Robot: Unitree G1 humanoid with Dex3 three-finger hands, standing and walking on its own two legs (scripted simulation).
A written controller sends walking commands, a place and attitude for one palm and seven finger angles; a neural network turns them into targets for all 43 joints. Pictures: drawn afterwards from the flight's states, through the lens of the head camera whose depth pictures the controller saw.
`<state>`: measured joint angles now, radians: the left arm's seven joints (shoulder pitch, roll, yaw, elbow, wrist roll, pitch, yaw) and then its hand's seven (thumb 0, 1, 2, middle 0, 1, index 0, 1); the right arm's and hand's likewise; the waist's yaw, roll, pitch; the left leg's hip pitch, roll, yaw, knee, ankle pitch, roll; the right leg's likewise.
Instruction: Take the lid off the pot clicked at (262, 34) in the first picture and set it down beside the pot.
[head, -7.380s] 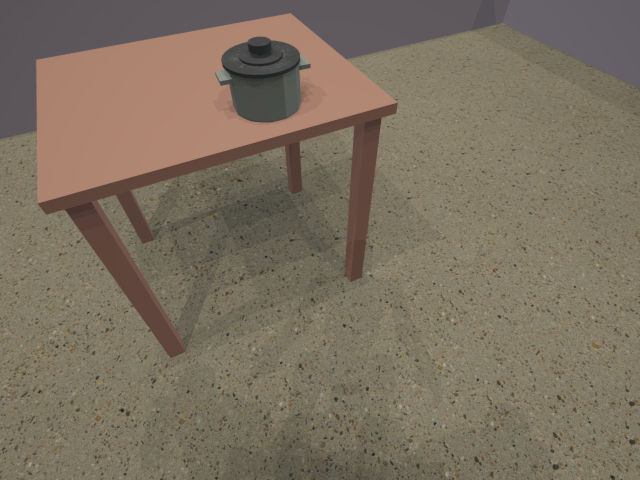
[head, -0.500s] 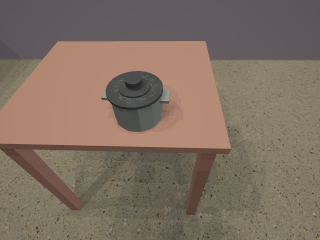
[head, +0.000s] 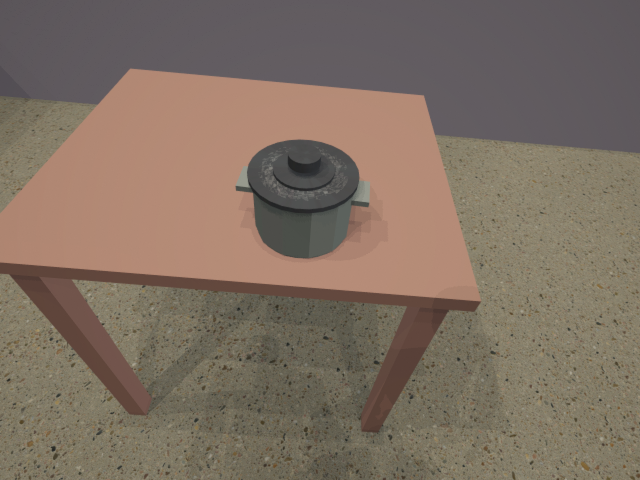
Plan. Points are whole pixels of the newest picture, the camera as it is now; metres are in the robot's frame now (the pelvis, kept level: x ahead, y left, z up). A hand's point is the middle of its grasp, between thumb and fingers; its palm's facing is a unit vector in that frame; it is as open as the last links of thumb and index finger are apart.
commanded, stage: come to a stop and stand still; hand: left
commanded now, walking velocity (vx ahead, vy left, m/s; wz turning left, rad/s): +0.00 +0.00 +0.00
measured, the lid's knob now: (304, 158) +0.53 +0.06 +0.13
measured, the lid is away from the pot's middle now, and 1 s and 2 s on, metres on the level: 0.00 0.00 0.00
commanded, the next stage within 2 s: look again from close up in 0.16 s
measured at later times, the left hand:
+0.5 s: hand out of the picture -0.02 +0.17 -0.18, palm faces +0.02 -0.99 -0.15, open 7.4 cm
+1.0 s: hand out of the picture -0.01 +0.17 -0.18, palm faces +0.01 -0.99 -0.16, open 7.4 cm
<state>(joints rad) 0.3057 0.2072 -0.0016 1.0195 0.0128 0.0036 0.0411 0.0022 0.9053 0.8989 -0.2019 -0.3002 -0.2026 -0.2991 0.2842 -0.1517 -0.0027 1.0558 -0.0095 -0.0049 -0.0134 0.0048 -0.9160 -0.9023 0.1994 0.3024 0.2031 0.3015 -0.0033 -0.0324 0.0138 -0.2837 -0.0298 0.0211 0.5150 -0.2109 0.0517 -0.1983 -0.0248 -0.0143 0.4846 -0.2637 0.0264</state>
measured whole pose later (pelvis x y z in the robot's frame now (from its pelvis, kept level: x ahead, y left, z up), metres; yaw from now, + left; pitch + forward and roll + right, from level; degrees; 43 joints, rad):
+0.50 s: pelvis +0.00 +0.01 +0.00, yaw -1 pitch -2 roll -1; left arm 0.34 0.17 -0.02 1.08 0.01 0.00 0.03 0.00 0.90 0.90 -0.20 -0.30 -0.20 -0.30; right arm 0.23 -0.16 0.00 1.08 0.00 -0.01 -0.02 0.00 -0.92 -0.90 0.20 0.30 0.20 0.30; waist 0.01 -0.04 0.03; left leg -0.25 -0.04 0.03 0.47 -0.19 0.06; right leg -0.17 -0.03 0.00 0.44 -0.24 0.04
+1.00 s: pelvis +0.01 +0.00 +0.00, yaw -1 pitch -1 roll +0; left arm 0.33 0.17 -0.01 1.09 0.01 -0.01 0.03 0.00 0.90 0.90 -0.20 -0.30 -0.20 -0.30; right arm 0.27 -0.14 0.00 1.11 0.00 -0.01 -0.02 0.00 -0.92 -0.90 0.20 0.30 0.20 0.30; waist 0.01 -0.03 0.04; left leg -0.24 -0.04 0.04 0.44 -0.18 0.05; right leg -0.17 -0.03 0.00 0.43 -0.24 0.03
